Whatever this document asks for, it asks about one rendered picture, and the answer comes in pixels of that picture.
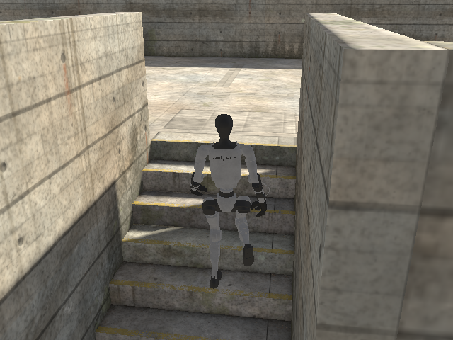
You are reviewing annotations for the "stairs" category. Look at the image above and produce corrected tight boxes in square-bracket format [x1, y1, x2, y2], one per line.
[95, 141, 297, 340]

